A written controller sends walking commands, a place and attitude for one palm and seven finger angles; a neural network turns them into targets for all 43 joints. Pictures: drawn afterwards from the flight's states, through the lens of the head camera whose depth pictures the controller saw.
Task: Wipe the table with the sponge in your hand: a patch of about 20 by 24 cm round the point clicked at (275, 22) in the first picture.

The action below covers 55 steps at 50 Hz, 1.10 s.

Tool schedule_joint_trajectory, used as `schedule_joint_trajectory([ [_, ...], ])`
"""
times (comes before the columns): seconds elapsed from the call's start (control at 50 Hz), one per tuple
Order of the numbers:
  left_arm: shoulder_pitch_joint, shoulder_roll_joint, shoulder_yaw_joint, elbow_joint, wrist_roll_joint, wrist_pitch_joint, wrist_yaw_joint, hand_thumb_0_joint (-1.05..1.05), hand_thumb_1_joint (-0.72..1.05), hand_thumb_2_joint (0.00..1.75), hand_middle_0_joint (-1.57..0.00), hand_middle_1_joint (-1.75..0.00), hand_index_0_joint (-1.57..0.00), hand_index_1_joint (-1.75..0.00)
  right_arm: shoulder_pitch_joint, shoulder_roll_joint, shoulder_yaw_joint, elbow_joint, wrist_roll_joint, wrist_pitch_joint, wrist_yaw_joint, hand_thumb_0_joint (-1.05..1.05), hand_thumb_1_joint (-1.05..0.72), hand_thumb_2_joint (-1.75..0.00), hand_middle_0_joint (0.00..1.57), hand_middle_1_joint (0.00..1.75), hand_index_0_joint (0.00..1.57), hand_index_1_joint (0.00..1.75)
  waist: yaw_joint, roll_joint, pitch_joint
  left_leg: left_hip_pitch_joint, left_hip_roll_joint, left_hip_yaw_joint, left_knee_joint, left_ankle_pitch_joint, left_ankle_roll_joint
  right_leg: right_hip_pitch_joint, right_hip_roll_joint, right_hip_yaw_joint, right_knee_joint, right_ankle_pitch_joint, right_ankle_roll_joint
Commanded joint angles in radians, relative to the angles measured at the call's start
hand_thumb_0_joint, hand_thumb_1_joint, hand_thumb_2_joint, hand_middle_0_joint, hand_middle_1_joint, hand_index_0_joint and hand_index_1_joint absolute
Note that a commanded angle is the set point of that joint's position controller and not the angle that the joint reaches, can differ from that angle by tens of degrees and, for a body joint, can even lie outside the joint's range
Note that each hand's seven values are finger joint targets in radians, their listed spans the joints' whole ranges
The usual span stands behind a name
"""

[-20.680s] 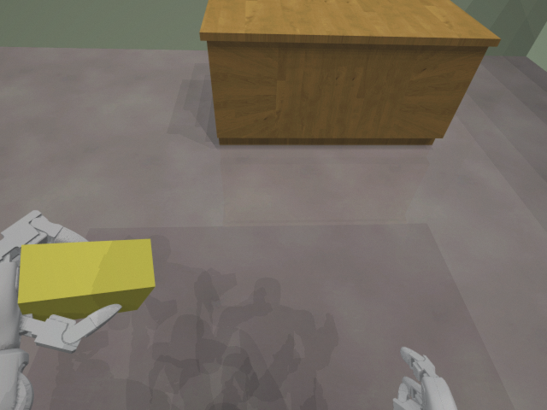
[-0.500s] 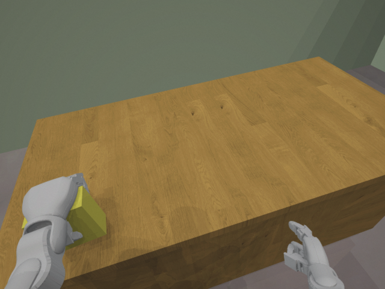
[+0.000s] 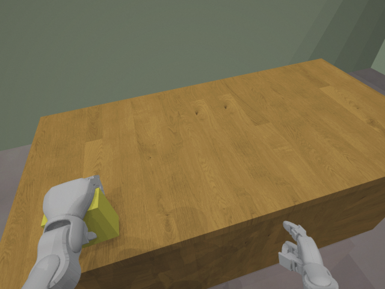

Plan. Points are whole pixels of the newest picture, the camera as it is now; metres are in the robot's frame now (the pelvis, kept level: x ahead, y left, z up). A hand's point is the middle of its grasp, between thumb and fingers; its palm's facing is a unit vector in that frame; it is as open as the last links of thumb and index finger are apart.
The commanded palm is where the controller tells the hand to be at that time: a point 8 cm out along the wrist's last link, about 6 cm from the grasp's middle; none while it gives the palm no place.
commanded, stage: move the sponge above the wiping area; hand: left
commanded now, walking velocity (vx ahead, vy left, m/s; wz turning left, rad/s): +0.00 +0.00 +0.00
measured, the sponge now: (88, 224) +0.22 +0.28 +0.01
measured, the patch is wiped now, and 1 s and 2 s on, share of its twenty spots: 0.00 0.00 0.00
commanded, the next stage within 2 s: lower the sponge onto the table in 1.48 s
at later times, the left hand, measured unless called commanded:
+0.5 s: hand (92, 215) +0.23 +0.27 +0.04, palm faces -0.04 -0.11 -0.99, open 9.7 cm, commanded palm +0.21 +0.26 +0.11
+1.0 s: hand (99, 214) +0.24 +0.26 +0.03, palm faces -0.04 -0.10 -0.99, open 9.7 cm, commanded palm +0.21 +0.25 +0.10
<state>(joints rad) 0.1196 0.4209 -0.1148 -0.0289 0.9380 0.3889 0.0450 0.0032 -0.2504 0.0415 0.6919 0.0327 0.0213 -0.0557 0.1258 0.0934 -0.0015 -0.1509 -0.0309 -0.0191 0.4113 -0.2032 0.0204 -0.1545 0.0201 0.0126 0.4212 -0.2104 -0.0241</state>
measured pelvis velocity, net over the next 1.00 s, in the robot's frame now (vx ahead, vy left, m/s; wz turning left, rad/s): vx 0.01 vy -0.01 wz -0.01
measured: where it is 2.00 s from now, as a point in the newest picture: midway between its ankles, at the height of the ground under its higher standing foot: outside the picture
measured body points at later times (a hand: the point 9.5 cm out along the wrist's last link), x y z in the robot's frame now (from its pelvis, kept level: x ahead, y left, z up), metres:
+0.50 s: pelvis +0.00 +0.00 +0.00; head -0.01 -0.04 +0.45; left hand +0.22 +0.27 +0.10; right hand +0.25 -0.21 -0.08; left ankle +0.01 +0.11 -0.74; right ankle +0.01 -0.11 -0.74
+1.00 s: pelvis +0.01 -0.01 +0.00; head -0.01 -0.05 +0.45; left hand +0.23 +0.26 +0.08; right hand +0.25 -0.22 -0.08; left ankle +0.01 +0.11 -0.74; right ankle +0.01 -0.11 -0.74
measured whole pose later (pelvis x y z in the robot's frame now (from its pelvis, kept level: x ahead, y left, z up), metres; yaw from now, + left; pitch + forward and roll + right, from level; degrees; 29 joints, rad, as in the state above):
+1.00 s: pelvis +0.01 -0.01 +0.00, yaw +0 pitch -2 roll +0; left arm 0.11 0.38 -0.13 0.09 0.97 0.34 0.14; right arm 0.02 -0.25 0.01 0.71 0.03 0.02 -0.05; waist 0.12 0.08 -0.02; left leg -0.18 -0.01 -0.02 0.44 -0.23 0.00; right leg -0.18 0.04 0.01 0.44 -0.23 -0.04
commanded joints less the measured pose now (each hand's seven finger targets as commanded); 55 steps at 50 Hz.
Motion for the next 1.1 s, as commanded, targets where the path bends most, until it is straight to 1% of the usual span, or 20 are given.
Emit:
schedule_joint_trajectory([
  [0.0,-0.249,0.254,0.182,-0.263,0.046,-0.051,0.074,0.0,0.1,1.3,-1.2,-1.6,-1.2,-1.6,-0.211,-0.097,-0.047,-0.172,-0.009,-0.064,-0.014,0.0,-0.9,-0.9,0.2,0.3,0.2,0.3,0.004,-0.019,-0.201,0.064,0.002,-0.085,-0.045,0.159,0.013,0.035,0.012,0.116,-0.073,0.076,-0.066],
  [0.04,-0.234,0.192,0.136,-0.243,0.051,-0.055,0.085,0.0,0.1,1.3,-1.2,-1.6,-1.2,-1.6,-0.21,-0.086,-0.046,-0.173,-0.007,-0.066,-0.009,0.0,-0.9,-0.9,0.2,0.3,0.2,0.3,0.001,-0.026,-0.19,0.058,0.003,-0.082,-0.042,0.174,0.01,0.027,0.005,0.093,-0.07,0.085,-0.062],
  [0.2,-0.228,0.208,0.152,-0.188,0.035,0.004,0.101,0.0,0.1,1.3,-1.2,-1.6,-1.2,-1.6,-0.23,-0.101,-0.047,-0.163,0.003,-0.053,-0.008,0.0,-0.9,-0.9,0.2,0.3,0.2,0.3,0.002,-0.022,-0.168,0.04,0.0,-0.078,-0.056,0.146,0.004,0.028,0.008,0.109,-0.077,0.065,-0.066],
  [0.24,-0.222,0.152,0.095,-0.193,0.037,0.009,0.089,0.0,0.1,1.3,-1.2,-1.6,-1.2,-1.6,-0.229,-0.093,-0.047,-0.172,0.006,-0.055,-0.004,0.0,-0.9,-0.9,0.2,0.3,0.2,0.3,-0.004,-0.025,-0.183,0.043,0.0,-0.072,-0.05,0.163,0.007,0.032,0.002,0.085,-0.07,0.083,-0.06],
  [0.3,-0.216,0.202,0.136,-0.204,0.037,0.001,0.083,0.0,0.1,1.3,-1.2,-1.6,-1.2,-1.6,-0.226,-0.103,-0.049,-0.171,0.0,-0.053,-0.006,0.0,-0.9,-0.9,0.2,0.3,0.2,0.3,0.0,-0.031,-0.181,0.042,-0.002,-0.081,-0.048,0.157,0.008,0.035,0.008,0.11,-0.073,0.08,-0.065],
  [0.38,-0.217,0.142,0.08,-0.192,0.047,-0.027,0.083,0.0,0.1,1.3,-1.2,-1.6,-1.2,-1.6,-0.21,-0.093,-0.052,-0.171,-0.003,-0.057,-0.002,0.0,-0.9,-0.9,0.2,0.3,0.2,0.3,-0.01,-0.053,-0.18,0.048,0.001,-0.074,-0.035,0.178,0.012,0.018,0.003,0.091,-0.071,0.107,-0.058],
  [0.4,-0.221,0.204,0.143,-0.201,0.043,-0.031,0.092,0.0,0.1,1.3,-1.2,-1.6,-1.2,-1.6,-0.207,-0.1,-0.053,-0.167,-0.004,-0.058,-0.005,0.0,-0.9,-0.9,0.2,0.3,0.2,0.3,-0.003,-0.052,-0.173,0.047,0.001,-0.081,-0.039,0.157,0.012,0.019,0.011,0.114,-0.077,0.083,-0.065],
  [0.48,-0.262,0.183,0.122,-0.151,0.065,-0.039,0.11,0.0,0.1,1.3,-1.2,-1.6,-1.2,-1.6,-0.205,-0.097,-0.052,-0.155,-0.003,-0.054,-0.008,0.0,-0.9,-0.9,0.2,0.3,0.2,0.3,-0.008,-0.045,-0.173,0.038,-0.003,-0.069,-0.033,0.157,0.009,0.007,0.003,0.1,-0.078,0.084,-0.061],
  [0.5,-0.28,0.235,0.172,-0.175,0.064,-0.04,0.123,0.0,0.1,1.3,-1.2,-1.6,-1.2,-1.6,-0.207,-0.102,-0.055,-0.155,-0.004,-0.056,-0.011,0.0,-0.9,-0.9,0.2,0.3,0.2,0.3,0.0,-0.032,-0.181,0.045,-0.005,-0.075,-0.035,0.144,0.01,0.01,0.011,0.125,-0.079,0.068,-0.068],
  [0.54,-0.265,0.167,0.113,-0.176,0.069,-0.042,0.129,0.0,0.1,1.3,-1.2,-1.6,-1.2,-1.6,-0.208,-0.091,-0.057,-0.162,-0.001,-0.064,-0.007,0.0,-0.9,-0.9,0.2,0.3,0.2,0.3,-0.002,-0.013,-0.214,0.058,-0.004,-0.066,-0.024,0.177,0.011,0.018,0.005,0.099,-0.064,0.101,-0.065],
  [0.6,-0.201,0.21,0.165,-0.169,0.047,-0.032,0.136,0.0,0.1,1.3,-1.2,-1.6,-1.2,-1.6,-0.209,-0.103,-0.06,-0.158,-0.001,-0.061,-0.005,0.0,-0.9,-0.9,0.2,0.3,0.2,0.3,0.006,-0.01,-0.202,0.049,-0.006,-0.073,-0.026,0.186,0.008,0.035,0.007,0.125,-0.067,0.128,-0.07],
  [0.64,-0.218,0.138,0.095,-0.13,0.041,-0.018,0.126,0.0,0.1,1.3,-1.2,-1.6,-1.2,-1.6,-0.206,-0.093,-0.057,-0.161,0.005,-0.061,-0.005,0.0,-0.9,-0.9,0.2,0.3,0.2,0.3,-0.012,-0.058,-0.179,0.037,-0.005,-0.063,-0.023,0.17,0.011,0.012,0.003,0.099,-0.071,0.115,-0.059],
  [0.7,-0.242,0.178,0.122,-0.129,0.046,-0.009,0.119,0.0,0.1,1.3,-1.2,-1.6,-1.2,-1.6,-0.21,-0.106,-0.057,-0.156,0.004,-0.055,-0.007,0.0,-0.9,-0.9,0.2,0.3,0.2,0.3,-0.01,-0.061,-0.177,0.03,-0.009,-0.064,-0.024,0.153,0.01,0.012,0.006,0.123,-0.074,0.103,-0.063],
  [0.74,-0.24,0.123,0.068,-0.124,0.047,-0.013,0.113,0.0,0.1,1.3,-1.2,-1.6,-1.2,-1.6,-0.211,-0.096,-0.058,-0.165,0.008,-0.059,-0.004,0.0,-0.9,-0.9,0.2,0.3,0.2,0.3,-0.015,-0.071,-0.19,0.033,-0.008,-0.058,-0.016,0.165,0.015,0.009,0.001,0.101,-0.063,0.12,-0.057],
  [0.8,-0.255,0.195,0.132,-0.127,0.051,-0.029,0.121,0.0,0.1,1.3,-1.2,-1.6,-1.2,-1.6,-0.2,-0.106,-0.061,-0.158,0.001,-0.058,-0.009,0.0,-0.9,-0.9,0.2,0.3,0.2,0.3,-0.009,-0.065,-0.196,0.031,-0.009,-0.064,-0.015,0.155,0.015,0.012,0.006,0.121,-0.064,0.113,-0.061],
  [0.88,-0.24,0.166,0.116,-0.106,0.068,-0.047,0.139,0.0,0.1,1.3,-1.2,-1.6,-1.2,-1.6,-0.194,-0.099,-0.064,-0.155,-0.001,-0.06,-0.007,0.0,-0.9,-0.9,0.2,0.3,0.2,0.3,-0.007,-0.053,-0.209,0.032,-0.012,-0.054,0.001,0.186,0.014,0.015,-0.001,0.111,-0.054,0.167,-0.058],
  [0.9,-0.27,0.217,0.158,-0.121,0.069,-0.047,0.149,0.0,0.1,1.3,-1.2,-1.6,-1.2,-1.6,-0.191,-0.105,-0.063,-0.151,-0.002,-0.059,-0.009,0.0,-0.9,-0.9,0.2,0.3,0.2,0.3,-0.005,-0.036,-0.205,0.03,-0.013,-0.064,-0.006,0.164,0.011,0.01,0.007,0.132,-0.059,0.127,-0.066],
  [0.92,-0.284,0.162,0.11,-0.118,0.072,-0.045,0.151,0.0,0.1,1.3,-1.2,-1.6,-1.2,-1.6,-0.2,-0.096,-0.061,-0.161,0.0,-0.062,-0.009,0.0,-0.9,-0.9,0.2,0.3,0.2,0.3,-0.007,-0.029,-0.21,0.033,-0.015,-0.056,-0.002,0.163,0.015,0.007,0.004,0.109,-0.057,0.124,-0.061],
  [1.0,-0.278,0.184,0.133,-0.145,0.059,-0.04,0.166,0.0,0.1,1.3,-1.2,-1.6,-1.2,-1.6,-0.205,-0.098,-0.065,-0.162,0.003,-0.066,-0.009,0.0,-0.9,-0.9,0.2,0.3,0.2,0.3,-0.002,-0.015,-0.214,0.044,-0.011,-0.065,-0.008,0.17,0.013,0.01,0.006,0.122,-0.057,0.119,-0.066],
  [1.08,-0.231,0.125,0.079,-0.101,0.047,-0.01,0.148,0.0,0.1,1.3,-1.2,-1.6,-1.2,-1.6,-0.209,-0.097,-0.065,-0.162,0.009,-0.062,-0.003,0.0,-0.9,-0.9,0.2,0.3,0.2,0.3,-0.008,-0.06,-0.202,0.033,-0.008,-0.061,-0.009,0.185,0.013,0.013,-0.001,0.098,-0.055,0.149,-0.057],
])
